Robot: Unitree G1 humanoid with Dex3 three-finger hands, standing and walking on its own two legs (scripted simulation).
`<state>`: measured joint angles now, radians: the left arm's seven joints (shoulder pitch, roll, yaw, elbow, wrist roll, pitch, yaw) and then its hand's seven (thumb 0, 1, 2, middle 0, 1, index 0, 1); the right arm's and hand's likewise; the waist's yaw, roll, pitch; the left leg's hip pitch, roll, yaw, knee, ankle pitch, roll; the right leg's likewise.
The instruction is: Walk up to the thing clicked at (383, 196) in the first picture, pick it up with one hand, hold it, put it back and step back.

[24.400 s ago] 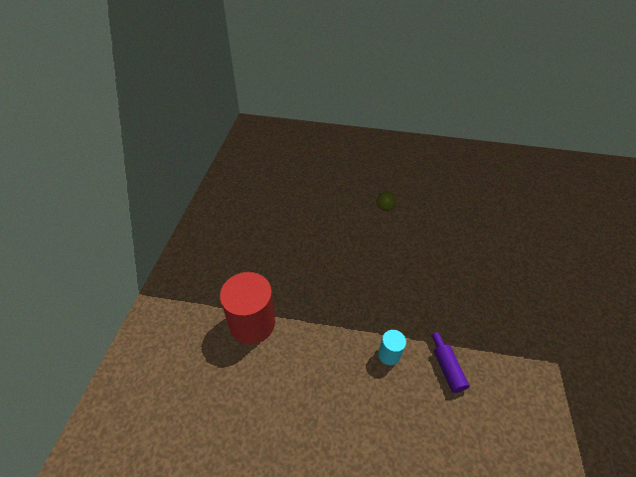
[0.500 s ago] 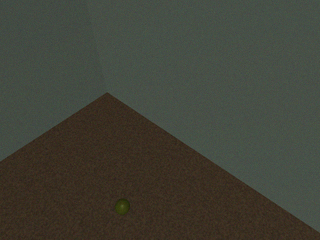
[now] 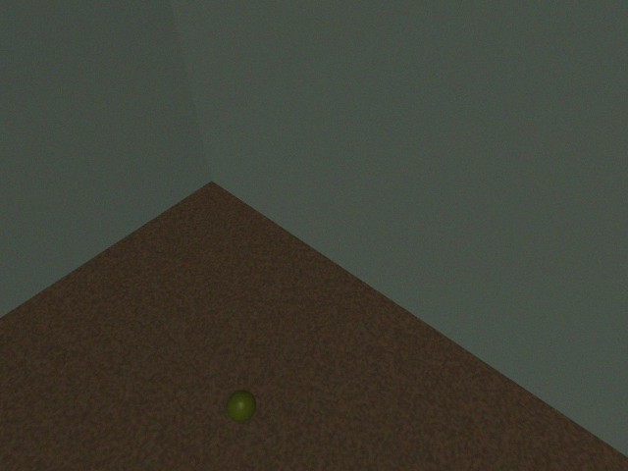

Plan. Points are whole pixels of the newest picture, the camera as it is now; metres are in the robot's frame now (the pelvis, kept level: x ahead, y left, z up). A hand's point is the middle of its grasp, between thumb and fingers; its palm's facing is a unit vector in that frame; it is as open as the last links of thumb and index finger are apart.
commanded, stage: stand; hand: left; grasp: from above
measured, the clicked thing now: (241, 405) +0.42 +0.21 -0.74
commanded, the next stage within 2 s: rise first in 1.06 s
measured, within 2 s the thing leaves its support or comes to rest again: neither
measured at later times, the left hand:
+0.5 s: hand out of the picture +0.07 +0.25 -0.16, palm faces -0.03 -0.94 -0.35, open 7.3 cm
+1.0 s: hand out of the picture +0.06 +0.26 -0.16, palm faces -0.03 -0.94 -0.35, open 7.3 cm
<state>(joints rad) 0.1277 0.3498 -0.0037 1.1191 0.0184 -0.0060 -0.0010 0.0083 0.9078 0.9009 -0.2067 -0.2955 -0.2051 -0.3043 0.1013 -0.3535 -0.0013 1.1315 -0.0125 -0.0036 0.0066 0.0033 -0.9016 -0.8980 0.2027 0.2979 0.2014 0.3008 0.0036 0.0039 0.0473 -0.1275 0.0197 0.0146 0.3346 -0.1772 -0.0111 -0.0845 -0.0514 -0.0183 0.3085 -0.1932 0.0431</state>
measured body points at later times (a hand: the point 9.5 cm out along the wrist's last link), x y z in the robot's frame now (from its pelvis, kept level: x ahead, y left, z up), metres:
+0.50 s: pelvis +0.00 +0.00 +0.00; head +0.01 +0.00 +0.45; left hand +0.07 +0.30 -0.13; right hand +0.08 -0.30 -0.13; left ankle +0.00 +0.13 -0.75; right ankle -0.02 -0.15 -0.75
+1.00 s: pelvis +0.00 +0.00 +0.00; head +0.01 +0.00 +0.45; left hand +0.06 +0.30 -0.13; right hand +0.07 -0.30 -0.13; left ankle +0.00 +0.13 -0.75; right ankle -0.02 -0.15 -0.75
